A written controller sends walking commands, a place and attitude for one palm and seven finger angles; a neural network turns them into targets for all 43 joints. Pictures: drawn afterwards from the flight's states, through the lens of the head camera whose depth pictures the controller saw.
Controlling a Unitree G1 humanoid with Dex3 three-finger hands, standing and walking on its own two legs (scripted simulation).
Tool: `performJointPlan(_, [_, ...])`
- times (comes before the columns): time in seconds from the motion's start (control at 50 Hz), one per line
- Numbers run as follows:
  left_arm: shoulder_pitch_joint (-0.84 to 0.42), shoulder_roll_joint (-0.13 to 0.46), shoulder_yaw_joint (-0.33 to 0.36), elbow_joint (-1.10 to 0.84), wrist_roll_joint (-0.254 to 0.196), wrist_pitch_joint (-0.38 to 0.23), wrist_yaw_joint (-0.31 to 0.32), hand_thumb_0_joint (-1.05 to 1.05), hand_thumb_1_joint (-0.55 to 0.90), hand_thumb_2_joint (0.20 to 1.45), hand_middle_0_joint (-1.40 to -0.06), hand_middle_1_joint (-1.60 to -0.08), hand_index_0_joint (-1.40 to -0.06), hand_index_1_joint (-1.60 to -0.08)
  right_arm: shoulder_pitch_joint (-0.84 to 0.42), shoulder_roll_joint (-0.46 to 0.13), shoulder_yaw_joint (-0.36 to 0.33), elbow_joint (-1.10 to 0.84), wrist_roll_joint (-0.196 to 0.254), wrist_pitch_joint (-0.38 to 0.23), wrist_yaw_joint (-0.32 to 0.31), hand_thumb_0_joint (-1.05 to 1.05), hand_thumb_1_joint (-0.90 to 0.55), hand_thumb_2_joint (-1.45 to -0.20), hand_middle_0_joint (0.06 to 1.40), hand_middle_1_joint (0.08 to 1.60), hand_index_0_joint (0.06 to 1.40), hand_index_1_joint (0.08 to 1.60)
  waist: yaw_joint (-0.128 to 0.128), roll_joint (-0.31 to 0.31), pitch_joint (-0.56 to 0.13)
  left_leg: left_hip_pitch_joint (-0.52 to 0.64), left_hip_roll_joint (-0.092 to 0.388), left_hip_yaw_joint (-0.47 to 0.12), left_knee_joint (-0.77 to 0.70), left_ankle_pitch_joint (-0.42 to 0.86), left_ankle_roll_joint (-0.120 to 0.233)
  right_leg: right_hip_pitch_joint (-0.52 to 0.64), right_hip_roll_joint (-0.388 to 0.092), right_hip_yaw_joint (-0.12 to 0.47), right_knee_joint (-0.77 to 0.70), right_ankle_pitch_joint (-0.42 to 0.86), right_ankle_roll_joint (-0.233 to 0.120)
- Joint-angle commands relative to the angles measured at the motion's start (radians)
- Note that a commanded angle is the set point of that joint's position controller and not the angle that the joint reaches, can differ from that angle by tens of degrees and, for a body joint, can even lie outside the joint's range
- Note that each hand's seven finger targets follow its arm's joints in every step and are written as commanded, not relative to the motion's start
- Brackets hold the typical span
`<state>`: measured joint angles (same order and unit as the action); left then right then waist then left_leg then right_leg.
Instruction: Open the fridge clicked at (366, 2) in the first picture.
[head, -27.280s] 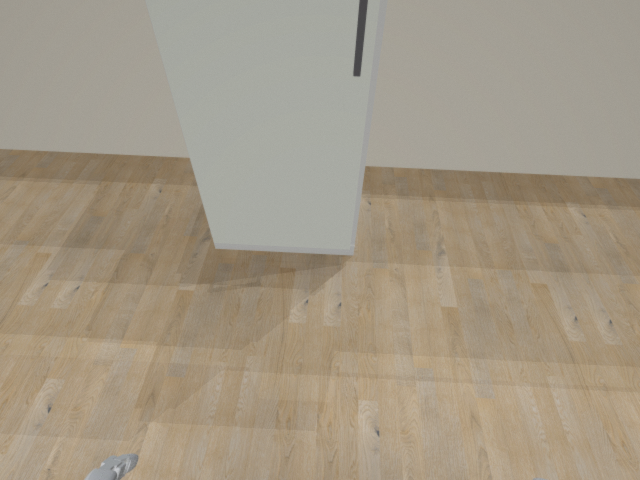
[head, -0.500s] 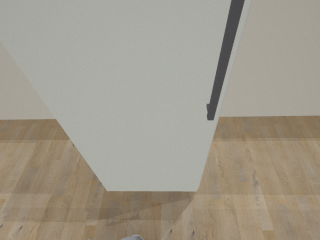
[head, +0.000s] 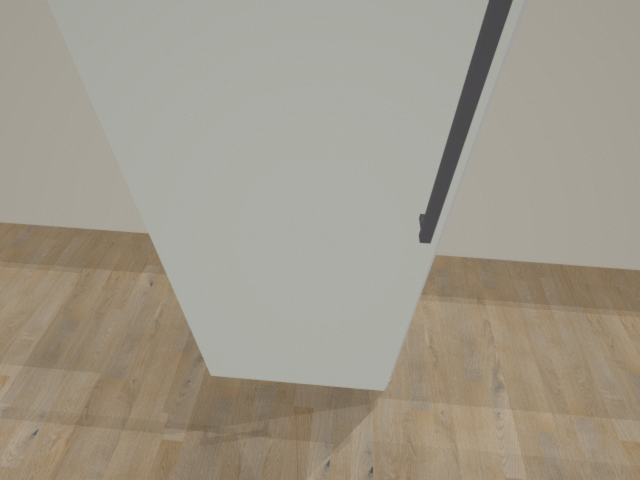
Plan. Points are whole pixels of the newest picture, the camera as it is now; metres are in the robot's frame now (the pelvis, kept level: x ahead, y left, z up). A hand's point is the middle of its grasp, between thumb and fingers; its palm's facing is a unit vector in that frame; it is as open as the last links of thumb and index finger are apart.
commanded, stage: come to a stop and stand still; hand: right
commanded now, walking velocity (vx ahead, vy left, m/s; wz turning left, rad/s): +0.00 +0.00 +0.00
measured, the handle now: (467, 90) +0.49 -0.13 +0.27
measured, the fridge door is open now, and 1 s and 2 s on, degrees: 0 0 0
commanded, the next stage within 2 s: look again from close up in 0.36 s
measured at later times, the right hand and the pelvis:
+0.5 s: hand out of the picture -0.06 -0.15 -0.18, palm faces +0.03 +0.99 -0.15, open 7.4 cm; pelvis -0.02 -0.01 +0.00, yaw +0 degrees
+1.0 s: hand out of the picture +0.03 -0.21 -0.17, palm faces -0.02 +0.97 -0.23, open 7.4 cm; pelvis +0.01 -0.03 +0.00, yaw +1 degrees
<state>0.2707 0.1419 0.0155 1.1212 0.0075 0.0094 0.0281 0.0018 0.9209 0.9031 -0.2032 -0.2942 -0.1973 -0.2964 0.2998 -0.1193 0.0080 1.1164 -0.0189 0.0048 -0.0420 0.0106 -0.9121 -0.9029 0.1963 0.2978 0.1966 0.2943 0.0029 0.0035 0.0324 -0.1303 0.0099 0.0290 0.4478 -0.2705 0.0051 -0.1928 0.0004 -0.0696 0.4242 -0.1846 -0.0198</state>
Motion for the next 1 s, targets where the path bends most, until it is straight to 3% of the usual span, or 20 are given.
performJointPlan(0.0, [0.058,0.064,0.002,-0.013,0.004,-0.009,-0.003,0.0,0.9,0.9,-0.2,-0.3,-0.2,-0.3,0.059,-0.102,-0.017,-0.022,0.006,-0.015,0.0,0.0,-0.9,-0.9,0.2,0.3,0.2,0.3,-0.003,0.023,0.13,-0.173,0.106,-0.112,-0.182,-0.111,0.021,-0.017,-0.087,0.097,-0.092,-0.076,0.012])
performJointPlan(0.04, [0.074,0.06,0.002,-0.009,0.007,-0.006,-0.002,0.0,0.9,0.9,-0.2,-0.3,-0.2,-0.3,0.067,-0.095,-0.019,-0.02,0.007,-0.014,0.001,0.0,-0.9,-0.9,0.2,0.3,0.2,0.3,-0.001,-0.001,0.131,-0.186,0.1,-0.114,-0.185,-0.147,0.021,-0.026,-0.087,0.101,-0.101,-0.115,0.012])
performJointPlan(0.18, [0.116,0.051,0.007,-0.007,0.011,-0.008,-0.002,0.0,0.9,0.9,-0.2,-0.3,-0.2,-0.3,0.085,-0.085,-0.027,-0.026,0.005,-0.013,0.004,0.0,-0.9,-0.9,0.2,0.3,0.2,0.3,-0.004,0.007,0.109,-0.191,0.087,-0.103,-0.167,-0.186,0.02,-0.067,-0.093,0.122,-0.115,-0.185,0.007])
performJointPlan(0.3, [0.131,0.042,0.008,-0.008,0.008,-0.016,0.002,0.0,0.9,0.9,-0.2,-0.3,-0.2,-0.3,0.115,-0.065,-0.025,-0.018,0.004,-0.018,0.003,0.0,-0.9,-0.9,0.2,0.3,0.2,0.3,-0.007,-0.004,0.064,-0.159,0.083,-0.097,-0.141,-0.116,0.022,-0.07,-0.106,0.136,-0.119,-0.175,0.003])
performJointPlan(0.42, [0.136,0.034,0.006,-0.005,0.005,-0.024,0.004,0.0,0.9,0.9,-0.2,-0.3,-0.2,-0.3,0.129,-0.053,-0.02,-0.006,0.004,-0.025,0.001,0.0,-0.9,-0.9,0.2,0.3,0.2,0.3,-0.005,0.001,0.061,-0.154,0.085,-0.096,-0.131,-0.049,0.022,-0.056,-0.11,0.132,-0.115,-0.122,0.005])
performJointPlan(0.44, [-0.023,0.095,0.002,-0.081,0.004,-0.035,-0.01,0.0,0.9,0.9,-0.2,-0.3,-0.2,-0.3,0.189,-0.098,-0.007,0.01,-0.013,-0.047,-0.03,0.0,-0.9,-0.9,0.2,0.3,0.2,0.3,-0.056,-0.05,0.099,-0.177,0.119,-0.154,-0.145,0.141,0.035,-0.099,-0.089,0.073,0.111,-0.046,0.032])
performJointPlan(0.46, [0.067,0.044,0.003,-0.105,0.005,-0.021,-0.017,0.0,0.9,0.9,-0.2,-0.3,-0.2,-0.3,0.104,-0.149,-0.016,-0.049,-0.003,-0.05,-0.022,0.0,-0.9,-0.9,0.2,0.3,0.2,0.3,0.037,-0.031,0.023,-0.23,0.162,-0.208,-0.181,-0.21,0.068,-0.066,-0.052,0.073,0.12,-0.155,0.025])
performJointPlan(0.48, [0.1,0.046,0.009,-0.09,0.013,-0.016,-0.019,0.0,0.9,0.9,-0.2,-0.3,-0.2,-0.3,0.069,-0.147,-0.024,-0.072,-0.004,-0.046,-0.014,0.0,-0.9,-0.9,0.2,0.3,0.2,0.3,0.046,-0.054,0.045,-0.296,0.147,-0.189,-0.162,-0.321,0.079,-0.05,-0.047,0.07,0.114,-0.161,0.014])
performJointPlan(0.5, [0.133,0.04,0.002,-0.087,0.017,-0.024,-0.022,0.0,0.9,0.9,-0.2,-0.3,-0.2,-0.3,0.066,-0.138,-0.022,-0.074,-0.003,-0.06,-0.014,0.0,-0.9,-0.9,0.2,0.3,0.2,0.3,0.051,-0.063,-0.02,-0.256,0.135,-0.155,-0.121,-0.18,0.079,-0.02,-0.054,0.077,0.109,-0.067,0.012])
performJointPlan(0.52, [0.143,0.045,0.0,-0.09,0.014,-0.03,-0.021,0.0,0.9,0.9,-0.2,-0.3,-0.2,-0.3,0.069,-0.124,-0.018,-0.069,0.001,-0.061,-0.012,0.0,-0.9,-0.9,0.2,0.3,0.2,0.3,0.05,-0.069,-0.025,-0.247,0.107,-0.135,-0.088,-0.169,0.073,-0.016,-0.067,0.097,0.071,-0.074,0.006])
performJointPlan(0.58, [0.11,0.087,0.007,-0.116,0.013,-0.034,-0.014,0.0,0.9,0.9,-0.2,-0.3,-0.2,-0.3,0.099,-0.087,-0.014,-0.067,-0.002,-0.043,-0.008,0.0,-0.9,-0.9,0.2,0.3,0.2,0.3,0.018,-0.042,0.041,-0.208,0.047,-0.085,-0.013,-0.162,0.052,-0.136,-0.106,0.172,-0.051,-0.228,-0.023])
performJointPlan(0.64, [0.079,0.109,0.008,-0.128,0.01,-0.039,-0.013,0.0,0.9,0.9,-0.2,-0.3,-0.2,-0.3,0.114,-0.085,-0.012,-0.069,-0.005,-0.04,-0.005,0.0,-0.9,-0.9,0.2,0.3,0.2,0.3,-0.001,0.004,0.073,-0.166,0.041,-0.072,0.013,-0.087,0.042,-0.178,-0.12,0.199,-0.111,-0.253,-0.038])
performJointPlan(0.68, [0.069,0.126,0.011,-0.129,0.01,-0.041,-0.012,0.0,0.9,0.9,-0.2,-0.3,-0.2,-0.3,0.11,-0.088,-0.012,-0.075,-0.005,-0.038,-0.004,0.0,-0.9,-0.9,0.2,0.3,0.2,0.3,-0.005,0.029,0.088,-0.17,0.043,-0.078,0.005,-0.078,0.04,-0.17,-0.12,0.198,-0.129,-0.258,-0.04])
performJointPlan(0.7, [0.067,0.124,0.009,-0.125,0.011,-0.044,-0.013,0.0,0.9,0.9,-0.2,-0.3,-0.2,-0.3,0.105,-0.097,-0.013,-0.078,-0.007,-0.039,-0.004,0.0,-0.9,-0.9,0.2,0.3,0.2,0.3,-0.008,0.012,0.088,-0.154,0.05,-0.077,0.003,-0.041,0.039,-0.166,-0.117,0.193,-0.127,-0.217,-0.042])
performJointPlan(0.78, [0.056,0.146,0.009,-0.119,0.009,-0.051,-0.012,0.0,0.9,0.9,-0.2,-0.3,-0.2,-0.3,0.081,-0.128,-0.016,-0.091,-0.002,-0.04,-0.002,0.0,-0.9,-0.9,0.2,0.3,0.2,0.3,-0.005,0.035,0.066,-0.143,0.062,-0.09,-0.016,0.004,0.036,-0.105,-0.114,0.17,-0.119,-0.132,-0.04])
performJointPlan(0.86, [0.039,0.161,0.009,-0.114,0.009,-0.057,-0.011,0.0,0.9,0.9,-0.2,-0.3,-0.2,-0.3,0.061,-0.155,-0.021,-0.101,-0.001,-0.039,0.0,0.0,-0.9,-0.9,0.2,0.3,0.2,0.3,-0.006,0.0,0.011,-0.112,0.074,-0.09,-0.024,0.059,0.032,-0.044,-0.115,0.144,-0.097,-0.018,-0.038])
performJointPlan(0.98, [0.01,0.171,0.007,-0.104,0.007,-0.055,-0.01,0.0,0.9,0.9,-0.2,-0.3,-0.2,-0.3,0.031,-0.179,-0.021,-0.103,0.0,-0.035,0.004,0.0,-0.9,-0.9,0.2,0.3,0.2,0.3,-0.004,-0.005,0.0,-0.102,0.082,-0.098,-0.044,0.082,0.029,-0.012,-0.112,0.124,-0.082,0.033,-0.032])
